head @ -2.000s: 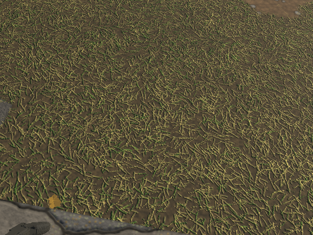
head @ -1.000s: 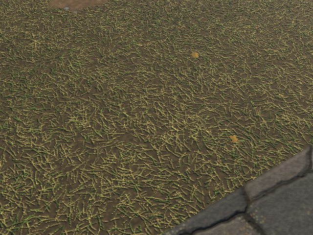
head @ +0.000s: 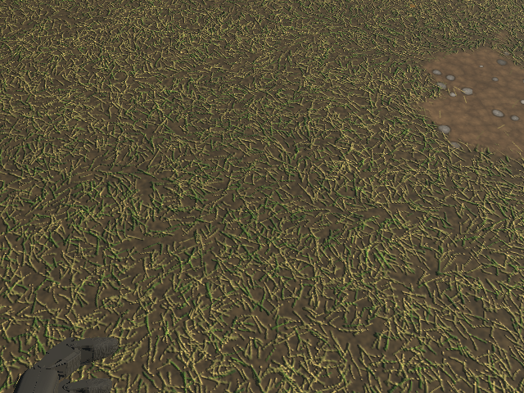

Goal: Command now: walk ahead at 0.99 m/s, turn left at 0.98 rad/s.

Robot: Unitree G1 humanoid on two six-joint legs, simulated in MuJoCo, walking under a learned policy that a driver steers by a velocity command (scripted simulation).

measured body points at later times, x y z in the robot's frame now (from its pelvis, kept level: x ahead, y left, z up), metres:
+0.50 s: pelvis +0.40 +0.03 +0.01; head +0.42 +0.04 +0.46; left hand +0.43 +0.31 -0.12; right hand +0.56 -0.23 -0.07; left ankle +0.45 +0.16 -0.71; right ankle +0.25 -0.10 -0.60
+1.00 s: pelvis +0.80 -0.10 +0.01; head +0.82 -0.12 +0.46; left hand +0.97 +0.12 -0.10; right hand +0.87 -0.41 -0.06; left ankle +0.88 +0.09 -0.62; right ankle +0.81 -0.14 -0.71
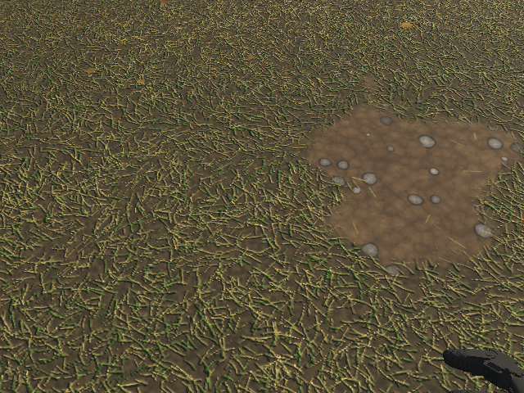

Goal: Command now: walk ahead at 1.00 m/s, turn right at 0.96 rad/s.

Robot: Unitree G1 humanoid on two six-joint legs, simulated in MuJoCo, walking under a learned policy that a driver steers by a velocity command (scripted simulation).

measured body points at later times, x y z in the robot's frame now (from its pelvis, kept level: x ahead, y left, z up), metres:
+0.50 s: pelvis +0.44 +0.06 +0.02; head +0.46 +0.06 +0.47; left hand +0.70 +0.25 -0.04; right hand +0.35 -0.19 -0.11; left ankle +0.45 +0.16 -0.72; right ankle +0.47 -0.08 -0.66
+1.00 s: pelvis +0.86 +0.02 +0.00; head +0.87 +0.05 +0.45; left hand +0.75 +0.32 -0.12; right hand +1.16 -0.16 -0.04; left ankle +0.98 +0.19 -0.65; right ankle +0.76 -0.14 -0.72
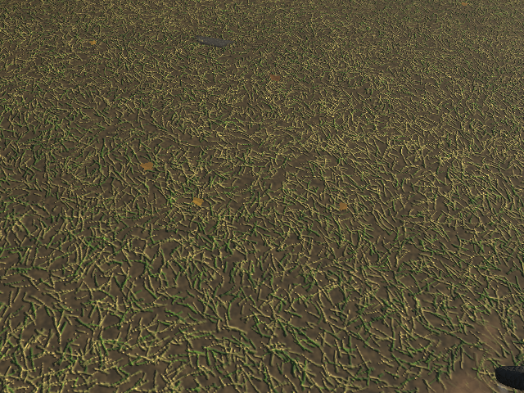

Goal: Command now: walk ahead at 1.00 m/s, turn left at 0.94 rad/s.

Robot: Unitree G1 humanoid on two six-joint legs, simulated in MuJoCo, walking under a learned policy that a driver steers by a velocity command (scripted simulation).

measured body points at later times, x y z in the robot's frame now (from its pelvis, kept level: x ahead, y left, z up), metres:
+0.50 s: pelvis +0.45 +0.07 +0.00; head +0.47 +0.07 +0.45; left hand +0.60 +0.34 -0.08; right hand +0.54 -0.18 -0.12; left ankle +0.30 +0.09 -0.72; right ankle +0.76 -0.04 -0.65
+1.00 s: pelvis +0.93 +0.13 -0.03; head +0.95 +0.11 +0.42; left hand +0.98 +0.40 -0.15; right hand +1.17 -0.13 -0.06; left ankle +1.19 +0.27 -0.72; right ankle +0.74 +0.03 -0.73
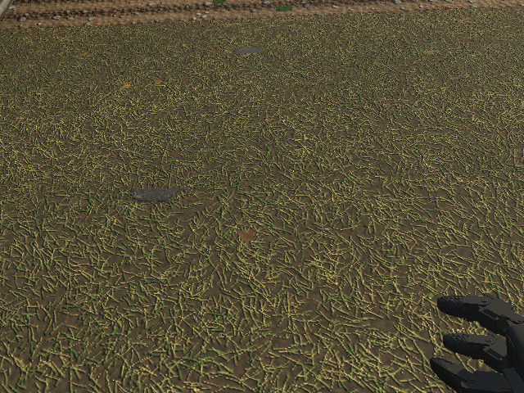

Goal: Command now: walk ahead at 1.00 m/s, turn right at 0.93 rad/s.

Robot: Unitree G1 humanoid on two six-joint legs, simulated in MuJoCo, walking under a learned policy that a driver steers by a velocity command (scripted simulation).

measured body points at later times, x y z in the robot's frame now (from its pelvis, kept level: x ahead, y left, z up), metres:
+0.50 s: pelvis +0.42 +0.05 -0.15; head +0.45 +0.04 +0.30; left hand +0.76 +0.10 -0.18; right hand +0.20 -0.11 -0.28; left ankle +0.22 +0.21 -0.85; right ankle +0.57 -0.11 -0.83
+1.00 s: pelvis +0.87 -0.02 -0.22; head +0.87 +0.00 +0.23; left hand +0.91 +0.26 -0.35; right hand +1.01 -0.31 -0.31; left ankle +1.04 +0.04 -0.94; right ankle +0.58 -0.11 -0.82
